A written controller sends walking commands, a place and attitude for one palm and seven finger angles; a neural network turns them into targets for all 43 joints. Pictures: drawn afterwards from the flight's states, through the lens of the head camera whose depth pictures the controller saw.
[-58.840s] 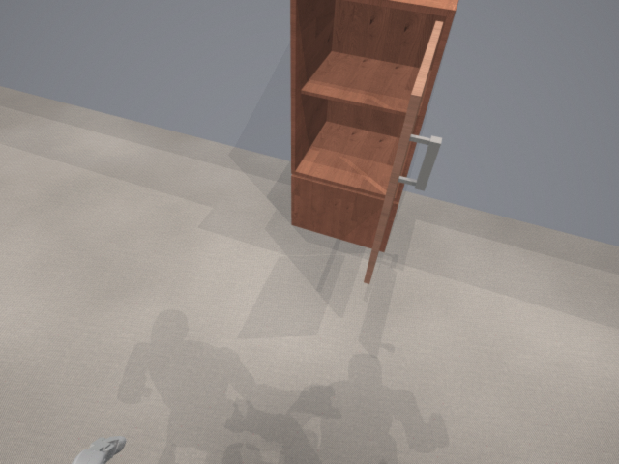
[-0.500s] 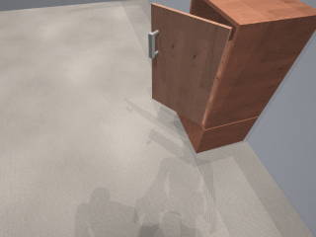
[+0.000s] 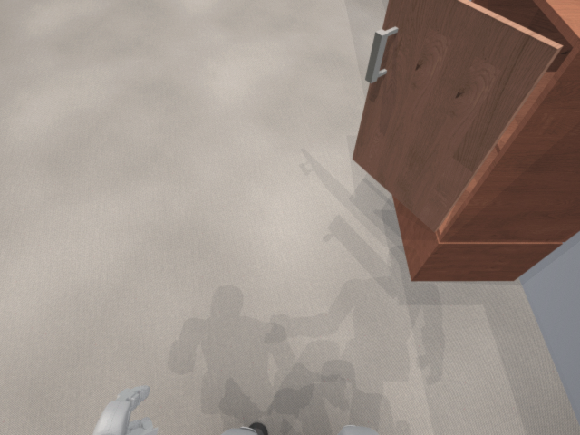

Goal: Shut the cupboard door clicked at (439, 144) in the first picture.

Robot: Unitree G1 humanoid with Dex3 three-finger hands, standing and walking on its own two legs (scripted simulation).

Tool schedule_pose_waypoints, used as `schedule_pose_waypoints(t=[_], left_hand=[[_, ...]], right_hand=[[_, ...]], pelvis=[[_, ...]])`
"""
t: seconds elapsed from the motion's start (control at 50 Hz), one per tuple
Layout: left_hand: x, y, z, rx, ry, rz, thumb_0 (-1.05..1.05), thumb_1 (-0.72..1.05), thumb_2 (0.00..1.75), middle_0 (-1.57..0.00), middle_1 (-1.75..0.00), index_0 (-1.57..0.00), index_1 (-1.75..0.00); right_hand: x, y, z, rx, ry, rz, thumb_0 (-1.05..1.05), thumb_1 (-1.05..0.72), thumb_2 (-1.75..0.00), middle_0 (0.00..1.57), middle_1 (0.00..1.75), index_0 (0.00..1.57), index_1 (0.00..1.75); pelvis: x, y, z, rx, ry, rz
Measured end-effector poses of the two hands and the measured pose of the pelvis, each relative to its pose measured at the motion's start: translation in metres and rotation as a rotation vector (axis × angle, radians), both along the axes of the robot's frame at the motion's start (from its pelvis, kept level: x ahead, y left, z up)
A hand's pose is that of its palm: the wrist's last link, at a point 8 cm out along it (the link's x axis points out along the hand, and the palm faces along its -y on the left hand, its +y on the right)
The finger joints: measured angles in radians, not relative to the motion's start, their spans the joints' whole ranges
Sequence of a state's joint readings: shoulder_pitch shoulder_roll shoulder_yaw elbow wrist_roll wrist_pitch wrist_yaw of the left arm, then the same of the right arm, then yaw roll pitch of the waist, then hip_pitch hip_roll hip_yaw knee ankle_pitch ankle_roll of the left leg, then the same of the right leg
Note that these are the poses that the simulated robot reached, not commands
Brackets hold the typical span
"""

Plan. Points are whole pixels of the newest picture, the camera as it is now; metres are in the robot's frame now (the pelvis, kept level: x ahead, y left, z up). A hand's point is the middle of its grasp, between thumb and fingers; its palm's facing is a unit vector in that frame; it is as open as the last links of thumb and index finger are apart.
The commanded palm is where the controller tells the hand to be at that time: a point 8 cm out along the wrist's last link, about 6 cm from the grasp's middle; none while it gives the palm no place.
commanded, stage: walk to a spot facing it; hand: left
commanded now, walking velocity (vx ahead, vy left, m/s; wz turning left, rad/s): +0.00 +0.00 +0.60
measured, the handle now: (382, 55) +0.95 -0.22 -0.03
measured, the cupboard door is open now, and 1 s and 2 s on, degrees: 36 36 36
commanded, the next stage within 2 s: turn to face it in 1.92 s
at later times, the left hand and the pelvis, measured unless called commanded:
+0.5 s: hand out of the picture -0.06 +0.16 -0.18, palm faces +0.40 -0.88 -0.27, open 7.4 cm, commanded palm none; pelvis +0.00 -0.04 -0.02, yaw +22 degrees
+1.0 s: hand out of the picture +0.08 +0.18 -0.14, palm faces +0.59 -0.76 -0.29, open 7.3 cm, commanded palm none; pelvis +0.12 -0.05 -0.01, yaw +38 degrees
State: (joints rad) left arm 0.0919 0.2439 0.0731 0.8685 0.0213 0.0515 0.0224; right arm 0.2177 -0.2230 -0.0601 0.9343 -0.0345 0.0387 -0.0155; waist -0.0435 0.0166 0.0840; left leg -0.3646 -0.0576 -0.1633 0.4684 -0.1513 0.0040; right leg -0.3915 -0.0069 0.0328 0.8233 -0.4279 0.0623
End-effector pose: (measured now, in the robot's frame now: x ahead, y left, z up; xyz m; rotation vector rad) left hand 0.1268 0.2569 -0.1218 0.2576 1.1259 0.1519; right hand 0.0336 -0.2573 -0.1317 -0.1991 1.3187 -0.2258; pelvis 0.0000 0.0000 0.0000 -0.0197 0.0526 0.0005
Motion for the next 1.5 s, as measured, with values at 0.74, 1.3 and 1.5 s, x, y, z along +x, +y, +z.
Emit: schedule_pose_waypoints(t=[0.74,1.3,1.5], left_hand=[[-0.17,-0.032,-0.01,-0.056,0.071,0.565,0.01,0.91,0.9,-0.2,-0.3,-0.2,-0.3],[-0.133,-0.137,-0.012,-0.192,0.205,1.031,0.0,0.92,0.9,-0.2,-0.3,-0.2,-0.3],[-0.149,-0.091,-0.045,-0.285,0.302,1.152,0.01,0.91,0.9,-0.2,-0.3,-0.2,-0.3]], right_hand=[[0.176,0.04,0.005,0.062,-0.119,0.594,0.01,-0.9,-0.9,0.21,0.3,0.2,0.3],[0.402,0.182,0.0,0.137,-0.06,0.999,0.01,-0.91,-0.9,0.2,0.29,0.19,0.3],[0.458,0.335,0.0,0.18,-0.279,1.174,0.01,-0.9,-0.9,0.2,0.29,0.19,0.3]], pelvis=[[0.031,-0.035,-0.003,0.04,-0.049,0.497],[0.192,0.005,0.0,0.044,-0.04,0.902],[0.21,0.088,-0.027,0.05,-0.063,1.0]])
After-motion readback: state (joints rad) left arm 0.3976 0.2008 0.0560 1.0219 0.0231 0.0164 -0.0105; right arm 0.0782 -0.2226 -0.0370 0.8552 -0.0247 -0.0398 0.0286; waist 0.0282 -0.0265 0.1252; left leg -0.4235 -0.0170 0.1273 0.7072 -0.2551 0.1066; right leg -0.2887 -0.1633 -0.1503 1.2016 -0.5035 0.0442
